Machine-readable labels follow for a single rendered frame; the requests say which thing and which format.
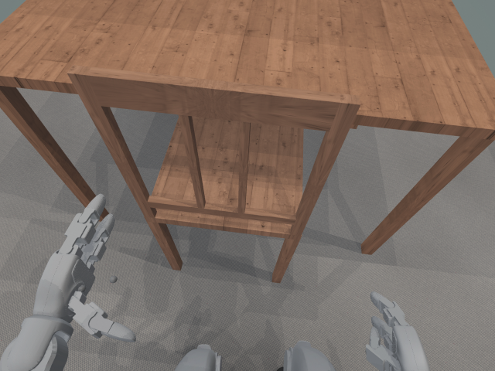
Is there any robot right hand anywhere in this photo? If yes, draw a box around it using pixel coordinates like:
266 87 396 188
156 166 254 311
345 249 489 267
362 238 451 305
366 291 431 371

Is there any robot left forearm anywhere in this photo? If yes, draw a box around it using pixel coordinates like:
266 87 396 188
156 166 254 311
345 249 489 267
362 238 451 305
0 315 73 371

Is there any chair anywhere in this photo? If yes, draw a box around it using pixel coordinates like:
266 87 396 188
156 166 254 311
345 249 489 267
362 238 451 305
67 65 360 283

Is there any right robot shin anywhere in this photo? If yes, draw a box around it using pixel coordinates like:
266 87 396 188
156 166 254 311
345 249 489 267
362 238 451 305
294 341 311 347

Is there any table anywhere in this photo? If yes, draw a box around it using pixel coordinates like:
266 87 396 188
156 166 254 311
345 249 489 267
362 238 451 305
0 0 495 255

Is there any robot left hand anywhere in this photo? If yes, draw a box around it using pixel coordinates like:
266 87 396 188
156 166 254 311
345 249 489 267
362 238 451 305
33 194 136 342

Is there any right robot thigh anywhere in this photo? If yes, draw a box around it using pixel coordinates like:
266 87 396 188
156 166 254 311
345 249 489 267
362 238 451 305
283 345 336 371

